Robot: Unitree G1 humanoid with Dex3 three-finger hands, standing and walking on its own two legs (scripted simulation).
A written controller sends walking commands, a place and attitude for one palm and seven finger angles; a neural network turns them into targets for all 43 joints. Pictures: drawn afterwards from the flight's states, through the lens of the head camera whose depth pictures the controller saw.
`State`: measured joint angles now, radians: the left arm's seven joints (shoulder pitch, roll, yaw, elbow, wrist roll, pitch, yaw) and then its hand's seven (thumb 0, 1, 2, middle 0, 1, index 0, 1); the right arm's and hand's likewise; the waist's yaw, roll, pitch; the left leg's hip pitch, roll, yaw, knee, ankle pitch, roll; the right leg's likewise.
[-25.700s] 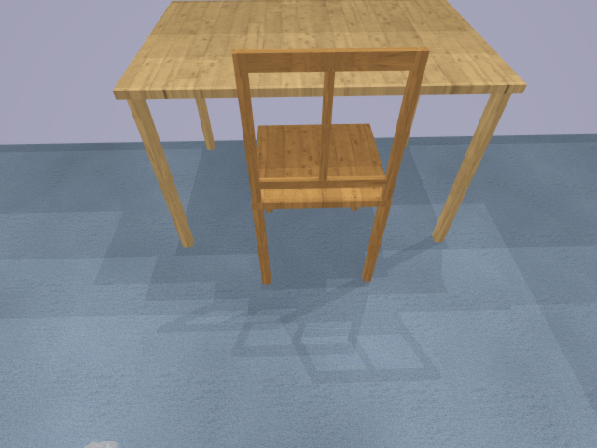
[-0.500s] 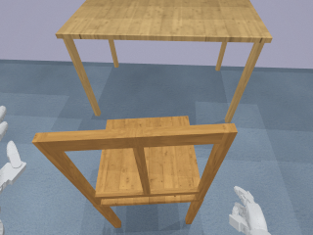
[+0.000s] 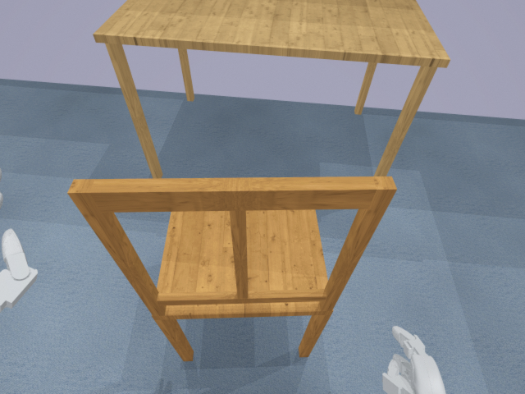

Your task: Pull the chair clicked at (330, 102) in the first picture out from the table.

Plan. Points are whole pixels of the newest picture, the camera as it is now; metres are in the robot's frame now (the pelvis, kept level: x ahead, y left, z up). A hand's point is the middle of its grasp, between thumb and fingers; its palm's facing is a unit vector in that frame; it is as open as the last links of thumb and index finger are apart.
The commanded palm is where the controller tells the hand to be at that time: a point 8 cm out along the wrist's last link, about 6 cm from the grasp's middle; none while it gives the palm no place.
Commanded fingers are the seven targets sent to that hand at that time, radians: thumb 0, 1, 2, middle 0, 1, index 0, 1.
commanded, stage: step back with the hand held close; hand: left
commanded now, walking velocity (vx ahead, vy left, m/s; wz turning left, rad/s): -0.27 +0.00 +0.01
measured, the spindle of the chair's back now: (240, 259) +0.35 +0.07 -0.05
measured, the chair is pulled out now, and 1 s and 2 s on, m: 0.61 0.61 0.61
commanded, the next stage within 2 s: stop stepping back and stand still in 1.24 s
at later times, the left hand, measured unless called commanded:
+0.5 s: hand (20, 283) +0.19 +0.27 +0.17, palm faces +0.44 -0.73 -0.53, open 7.4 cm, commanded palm +0.12 +0.30 +0.19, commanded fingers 0.00 0.90 0.90 -0.20 -0.30 -0.20 -0.30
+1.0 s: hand (2, 321) +0.15 +0.26 +0.18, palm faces +0.45 -0.75 -0.48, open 7.4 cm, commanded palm +0.09 +0.28 +0.19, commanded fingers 0.00 0.90 0.90 -0.20 -0.30 -0.20 -0.30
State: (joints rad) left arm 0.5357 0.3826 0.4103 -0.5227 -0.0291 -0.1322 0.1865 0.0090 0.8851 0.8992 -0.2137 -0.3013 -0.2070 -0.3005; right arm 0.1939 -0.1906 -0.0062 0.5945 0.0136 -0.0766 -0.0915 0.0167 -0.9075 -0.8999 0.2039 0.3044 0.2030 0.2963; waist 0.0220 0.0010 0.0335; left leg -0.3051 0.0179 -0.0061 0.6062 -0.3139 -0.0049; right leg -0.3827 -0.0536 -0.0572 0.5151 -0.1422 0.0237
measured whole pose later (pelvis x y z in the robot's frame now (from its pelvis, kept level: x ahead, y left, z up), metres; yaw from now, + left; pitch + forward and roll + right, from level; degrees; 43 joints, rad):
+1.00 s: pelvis -0.05 -0.01 +0.00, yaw +0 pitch +5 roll -2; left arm 0.55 0.43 0.48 -0.58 -0.03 -0.25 0.16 0.01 0.89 0.90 -0.21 -0.30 -0.20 -0.30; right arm 0.17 -0.15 -0.01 0.68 -0.03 -0.17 -0.06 0.02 -0.91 -0.90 0.20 0.30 0.20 0.30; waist 0.04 -0.03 0.01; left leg -0.45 0.06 -0.02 0.57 -0.21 -0.02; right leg -0.23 -0.01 -0.02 0.54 -0.34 0.00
